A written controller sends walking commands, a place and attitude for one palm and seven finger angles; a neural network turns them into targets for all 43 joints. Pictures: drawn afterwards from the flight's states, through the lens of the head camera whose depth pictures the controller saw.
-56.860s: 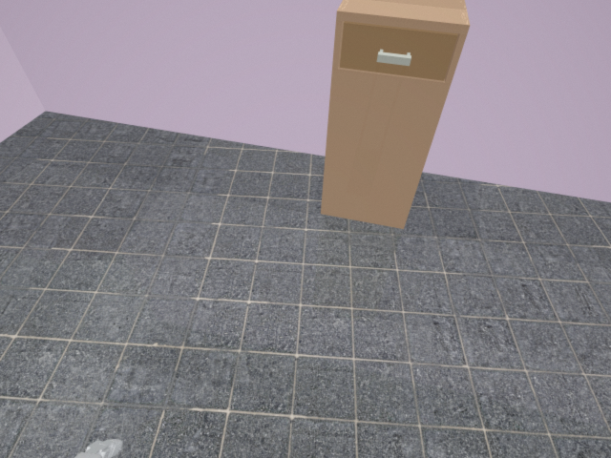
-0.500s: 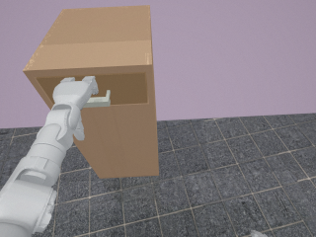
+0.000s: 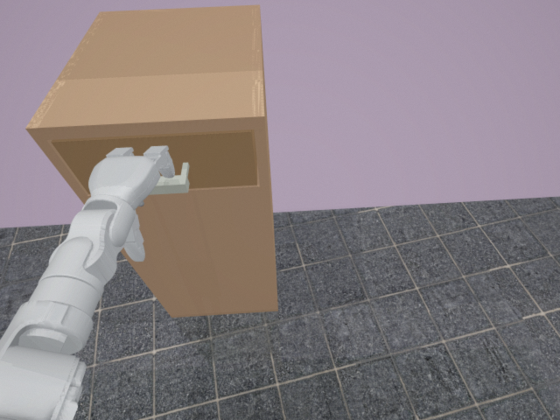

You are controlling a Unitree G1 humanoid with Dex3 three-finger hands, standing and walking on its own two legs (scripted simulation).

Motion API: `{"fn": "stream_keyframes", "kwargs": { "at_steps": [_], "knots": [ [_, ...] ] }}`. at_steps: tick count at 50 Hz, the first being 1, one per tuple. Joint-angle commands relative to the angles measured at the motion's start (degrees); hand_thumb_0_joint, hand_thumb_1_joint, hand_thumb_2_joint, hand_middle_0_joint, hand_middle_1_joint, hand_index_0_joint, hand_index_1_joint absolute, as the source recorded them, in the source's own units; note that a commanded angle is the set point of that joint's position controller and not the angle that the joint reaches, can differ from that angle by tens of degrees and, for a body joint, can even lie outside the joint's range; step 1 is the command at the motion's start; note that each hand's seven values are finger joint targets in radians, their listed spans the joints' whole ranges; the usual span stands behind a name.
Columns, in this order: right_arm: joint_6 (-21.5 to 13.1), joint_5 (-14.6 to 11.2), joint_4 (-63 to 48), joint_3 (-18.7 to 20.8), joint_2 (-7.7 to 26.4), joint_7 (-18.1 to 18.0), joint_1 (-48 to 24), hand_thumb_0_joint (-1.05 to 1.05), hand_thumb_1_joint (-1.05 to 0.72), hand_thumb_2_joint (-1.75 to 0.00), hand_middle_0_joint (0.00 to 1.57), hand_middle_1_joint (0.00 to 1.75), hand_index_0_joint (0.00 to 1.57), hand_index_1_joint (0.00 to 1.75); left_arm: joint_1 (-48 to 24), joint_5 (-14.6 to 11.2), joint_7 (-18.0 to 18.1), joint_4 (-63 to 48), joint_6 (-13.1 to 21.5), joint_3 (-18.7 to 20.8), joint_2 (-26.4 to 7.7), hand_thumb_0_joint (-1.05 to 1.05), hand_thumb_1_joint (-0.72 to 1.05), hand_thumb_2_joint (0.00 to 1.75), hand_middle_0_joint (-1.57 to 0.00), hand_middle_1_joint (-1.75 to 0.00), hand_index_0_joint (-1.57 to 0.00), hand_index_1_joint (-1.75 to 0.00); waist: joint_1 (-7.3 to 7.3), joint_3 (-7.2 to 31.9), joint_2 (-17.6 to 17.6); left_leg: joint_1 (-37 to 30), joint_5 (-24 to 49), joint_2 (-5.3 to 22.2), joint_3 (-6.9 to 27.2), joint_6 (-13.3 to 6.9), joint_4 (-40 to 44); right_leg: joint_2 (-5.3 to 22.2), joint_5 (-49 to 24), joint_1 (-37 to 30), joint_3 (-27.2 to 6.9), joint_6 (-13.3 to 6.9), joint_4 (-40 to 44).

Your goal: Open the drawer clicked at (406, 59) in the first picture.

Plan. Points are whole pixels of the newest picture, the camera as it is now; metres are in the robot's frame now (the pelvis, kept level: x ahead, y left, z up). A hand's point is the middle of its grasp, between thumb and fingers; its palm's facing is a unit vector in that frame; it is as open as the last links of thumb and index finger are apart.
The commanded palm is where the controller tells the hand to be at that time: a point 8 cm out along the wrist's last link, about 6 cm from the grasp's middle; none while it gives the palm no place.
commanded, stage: re-aim the fingers above the handle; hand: left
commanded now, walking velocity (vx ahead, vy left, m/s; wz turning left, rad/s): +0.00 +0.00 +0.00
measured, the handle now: (161, 177) +0.52 +0.24 +0.02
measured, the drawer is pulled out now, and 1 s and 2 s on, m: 0.00 0.00 0.00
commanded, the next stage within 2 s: lower the fingers behind the handle in 0.10 s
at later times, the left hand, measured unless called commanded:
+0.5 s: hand (140, 217) +0.40 +0.24 +0.05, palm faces -0.12 -0.06 -0.99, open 13.9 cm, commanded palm +0.40 +0.26 +0.11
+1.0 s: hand (132, 212) +0.42 +0.26 +0.04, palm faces -0.07 -0.04 -1.00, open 14.0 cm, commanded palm +0.40 +0.26 +0.08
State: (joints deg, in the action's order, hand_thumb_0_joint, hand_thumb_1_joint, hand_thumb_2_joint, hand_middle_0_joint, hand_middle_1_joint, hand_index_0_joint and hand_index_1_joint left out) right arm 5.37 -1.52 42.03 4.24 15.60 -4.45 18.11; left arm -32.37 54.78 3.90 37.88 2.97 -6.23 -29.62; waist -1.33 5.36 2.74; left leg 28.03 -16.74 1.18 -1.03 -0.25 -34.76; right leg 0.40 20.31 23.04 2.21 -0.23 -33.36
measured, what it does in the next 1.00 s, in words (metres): stands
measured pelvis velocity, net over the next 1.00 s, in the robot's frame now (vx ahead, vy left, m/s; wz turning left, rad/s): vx -0.02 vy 0.01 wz -0.02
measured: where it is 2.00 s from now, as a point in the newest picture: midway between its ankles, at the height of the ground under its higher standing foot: outside the picture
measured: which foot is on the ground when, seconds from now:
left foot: down 0.00-1.00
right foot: down 0.00-1.00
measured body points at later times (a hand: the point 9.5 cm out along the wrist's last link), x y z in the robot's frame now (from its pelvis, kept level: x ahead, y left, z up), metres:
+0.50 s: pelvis -0.01 +0.01 +0.00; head +0.05 +0.00 +0.44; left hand +0.40 +0.24 +0.10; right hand +0.08 -0.27 -0.13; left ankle +0.00 +0.12 -0.73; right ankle -0.05 -0.12 -0.73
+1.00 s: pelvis -0.02 +0.01 -0.01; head +0.03 +0.01 +0.43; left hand +0.42 +0.26 +0.09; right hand +0.01 -0.27 -0.14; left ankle +0.00 +0.12 -0.73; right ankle -0.05 -0.12 -0.73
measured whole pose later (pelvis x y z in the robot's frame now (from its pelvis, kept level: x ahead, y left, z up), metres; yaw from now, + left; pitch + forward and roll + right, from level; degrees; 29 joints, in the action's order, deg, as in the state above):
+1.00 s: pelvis -0.02 +0.01 -0.01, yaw -1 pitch +13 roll -1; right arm 5.3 -0.7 40.9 3.2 14.6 -3.9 19.3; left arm -37.9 60.0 10.5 51.0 6.8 -0.7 -30.8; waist -3.5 6.7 1.9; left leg 36.8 -17.6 1.7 -1.9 -1.0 -41.3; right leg 0.1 20.7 32.2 1.1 0.3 -39.9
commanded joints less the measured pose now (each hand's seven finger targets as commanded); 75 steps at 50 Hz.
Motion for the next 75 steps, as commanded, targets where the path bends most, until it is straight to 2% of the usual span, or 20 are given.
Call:
{"fn": "stream_keyframes", "kwargs": {
  "at_steps": [1,2,4,8,12,17,19,22,24,27,30,35,37,40,42,44,48,55,62,75],
  "knots": [
    [-1.78,-0.03,-5.12,1.78,7.18,0.25,0.27,0.00,-0.90,-0.90,0.20,0.30,0.20,0.30,-29.29,1.32,6.42,-10.71,3.95,11.12,-15.76,0.00,-0.50,0.30,-0.30,-1.20,-0.30,-1.20,-0.88,17.21,3.19,-15.88,22.14,-2.41,0.40,-2.07,0.03,-3.20,-20.88,1.28,-0.18,-2.02,1.03],
    [-1.49,0.29,-4.88,1.63,7.51,0.42,0.17,0.00,-0.90,-0.90,0.20,0.30,0.20,0.30,-29.26,1.95,8.37,-9.60,3.41,15.77,-20.58,0.00,-0.50,0.30,-0.30,-1.20,-0.30,-1.20,0.59,18.96,2.54,-14.46,23.13,-2.40,0.09,-1.91,0.01,-3.12,-21.96,-1.15,-0.39,-2.16,0.56],
    [-1.49,0.21,-5.61,1.02,6.20,1.04,-1.30,0.00,-0.90,-0.90,0.20,0.30,0.20,0.30,-26.78,3.30,12.12,-6.52,0.92,18.04,-21.07,0.00,-0.50,0.30,-0.30,-1.20,-0.30,-1.20,2.46,19.90,1.84,-11.72,23.63,-2.70,-0.51,-1.50,0.10,-3.04,-23.17,-3.46,0.02,-2.20,-0.72],
    [-1.40,-0.03,-6.58,0.40,6.55,1.57,-4.01,0.00,-0.90,-0.90,0.20,0.30,0.20,0.30,-22.51,5.22,14.68,0.05,-6.44,15.58,-19.92,0.00,-0.50,0.30,-0.30,-1.20,-0.30,-1.20,3.62,21.74,0.54,-9.62,22.62,-2.42,-2.79,-0.91,1.14,-2.50,-25.16,-7.23,-0.58,-1.69,-0.37],
    [-0.78,-0.65,-7.55,0.63,8.35,1.32,-3.05,0.00,-0.90,-0.90,0.20,0.30,0.20,0.30,-20.41,4.06,8.06,5.87,-11.30,9.03,-14.99,0.00,-0.50,0.30,-0.30,-1.20,-0.30,-1.20,0.01,20.57,-5.65,-9.91,20.76,-1.89,-3.15,-1.81,1.70,-2.25,-26.56,-7.89,-0.67,-0.89,1.86],
    [-1.24,-0.17,-8.82,1.48,8.28,-0.52,-1.84,0.00,-0.90,-0.90,0.20,0.30,0.20,0.30,-28.42,0.04,-2.11,-8.78,-2.12,-0.59,-6.18,0.00,-0.50,0.30,-0.30,-1.20,-0.30,-1.20,-5.24,17.46,-5.00,-16.36,20.85,-2.10,-1.26,-3.38,0.36,-2.12,-25.16,-1.82,-0.98,-0.30,3.61],
    [-1.53,0.51,-7.93,1.74,7.53,-0.93,-0.88,0.00,-0.90,-0.90,0.20,0.30,0.20,0.30,-29.75,-0.07,-2.62,-13.47,3.47,0.68,-7.27,0.00,-0.50,0.30,-0.30,-1.20,-0.30,-1.20,-4.60,17.55,1.12,-18.82,21.88,-2.69,-0.48,-3.38,-0.87,-2.51,-22.85,1.87,-1.27,-0.86,2.44],
    [-1.37,1.19,-6.29,2.20,7.14,-0.86,1.04,0.00,-0.90,-0.90,0.20,0.30,0.20,0.30,-30.79,1.00,1.19,-15.13,9.74,8.73,-14.32,0.00,-0.50,0.30,-0.30,-1.20,-0.30,-1.20,-3.00,18.01,3.95,-18.39,23.71,-2.22,0.95,-2.42,-2.71,-3.09,-20.08,5.42,-0.71,-1.76,0.39],
    [-1.60,0.97,-5.65,2.50,6.66,-0.03,1.48,0.00,-0.90,-0.90,0.20,0.30,0.20,0.30,-30.03,1.87,6.12,-13.19,10.93,11.73,-14.85,0.00,-0.50,0.30,-0.30,-1.20,-0.30,-1.20,-1.74,18.78,4.71,-16.64,24.54,-1.97,1.66,-1.61,-3.78,-3.39,-19.06,7.51,0.11,-2.11,-1.86],
    [-1.57,1.41,-4.83,2.23,6.63,1.39,1.39,0.00,-0.90,-0.90,0.20,0.30,0.20,0.30,-26.16,3.85,14.61,-6.99,7.55,19.56,-20.40,0.00,-0.50,0.30,-0.30,-1.20,-0.30,-1.20,1.17,21.12,2.90,-10.15,22.79,-2.30,1.24,-1.00,-4.13,-3.58,-18.64,5.09,0.58,-2.36,-3.95],
    [-1.66,1.60,-4.92,2.08,6.47,2.88,0.31,0.00,-0.90,-0.90,0.20,0.30,0.20,0.30,-24.39,6.23,20.04,-1.97,-0.15,16.34,-16.55,0.00,-0.50,0.30,-0.30,-1.20,-0.30,-1.20,1.86,23.96,3.93,-8.77,22.80,-2.10,-0.37,-0.53,-3.81,-3.57,-19.85,4.11,0.90,-2.30,-4.84],
    [-1.18,0.36,-5.50,2.10,8.12,2.96,0.57,0.00,-0.90,-0.90,0.20,0.30,0.20,0.30,-26.17,6.19,15.92,6.44,-10.68,8.46,-12.70,0.00,-0.50,0.30,-0.30,-1.20,-0.30,-1.20,-1.33,25.18,-1.27,-7.94,17.92,-1.63,-2.08,-1.52,-2.34,-3.32,-20.28,0.25,-0.12,-1.37,-1.95],
    [-1.17,0.10,-5.86,2.13,8.76,1.75,0.64,0.00,-0.90,-0.90,0.20,0.30,0.20,0.30,-28.53,3.88,11.53,5.74,-10.20,5.97,-11.12,0.00,-0.50,0.30,-0.30,-1.20,-0.30,-1.20,-3.96,23.41,-4.98,-8.45,15.72,-1.54,-1.54,-2.32,-1.96,-2.99,-19.79,-0.24,-0.61,-0.84,0.03],
    [-1.79,0.26,-5.95,1.94,8.52,-0.14,1.14,0.00,-0.90,-0.90,0.20,0.30,0.20,0.30,-32.70,2.23,6.19,0.98,-3.80,3.07,-9.21,0.00,-0.50,0.30,-0.30,-1.20,-0.30,-1.20,-5.47,19.12,-3.86,-10.19,11.94,-1.83,-0.59,-3.14,-1.41,-2.68,-15.84,3.35,-0.98,-0.56,1.37],
    [-1.99,0.75,-5.54,1.77,8.32,-0.99,1.96,0.00,-0.90,-0.90,0.20,0.30,0.20,0.30,-31.37,2.92,4.87,0.61,0.80,4.99,-11.91,0.00,-0.50,0.30,-0.30,-1.20,-0.30,-1.20,-5.17,17.18,-2.48,-9.98,11.06,-1.79,-0.05,-3.21,-1.69,-2.76,-13.73,5.20,-1.23,-0.92,1.28],
    [-1.99,0.76,-4.94,1.62,7.66,-0.72,3.17,0.00,-0.90,-0.90,0.20,0.30,0.20,0.30,-27.30,4.31,4.69,4.75,3.00,3.26,-8.67,0.00,-0.50,0.30,-0.30,-1.20,-0.30,-1.20,-4.69,12.16,-1.03,-8.00,9.18,-1.84,0.27,-2.79,-1.95,-3.04,-10.56,9.73,-0.57,-1.43,0.51],
    [-1.60,0.80,-5.88,1.64,7.63,0.38,4.11,0.00,-0.90,-0.90,0.20,0.30,0.20,0.30,-24.65,4.95,8.63,5.42,6.22,10.63,-14.81,0.00,-0.50,0.30,-0.30,-1.20,-0.30,-1.20,-1.71,15.17,0.64,-4.77,10.02,-1.81,0.16,-2.18,-3.20,-3.23,-10.34,9.46,-0.52,-2.05,-2.13],
    [-2.14,0.82,-4.98,2.50,8.00,2.06,5.71,0.00,-0.90,-0.90,0.20,0.30,0.20,0.30,-27.85,7.12,15.98,9.56,1.39,9.07,-12.73,0.00,-0.50,0.30,-0.30,-1.20,-0.30,-1.20,-2.99,19.11,-0.12,-2.90,10.28,-1.47,-0.25,-1.94,-5.10,-3.46,-10.97,11.60,-0.34,-1.78,-3.75],
    [-1.37,0.44,-4.39,1.42,8.71,1.66,5.50,0.00,-0.90,-0.90,0.20,0.30,0.20,0.30,-29.75,6.01,15.07,18.21,-5.31,7.78,-13.73,0.00,-0.50,0.30,-0.30,-1.20,-0.30,-1.20,-4.29,17.48,-4.00,0.01,6.05,-1.78,-0.85,-2.33,-4.24,-3.15,-8.79,9.92,-0.76,-1.16,-1.93],
    [-1.71,0.13,-7.22,0.65,8.59,0.19,6.58,0.00,-0.90,-0.90,0.20,0.30,0.20,0.30,-22.44,5.61,8.82,19.53,0.01,6.32,-12.76,0.00,-0.50,0.30,-0.30,-1.20,-0.30,-1.20,-3.58,13.72,-6.61,4.68,1.90,-1.82,-1.53,-2.59,-5.62,-2.76,-6.11,12.06,-1.24,-0.89,-2.81]
  ]
}}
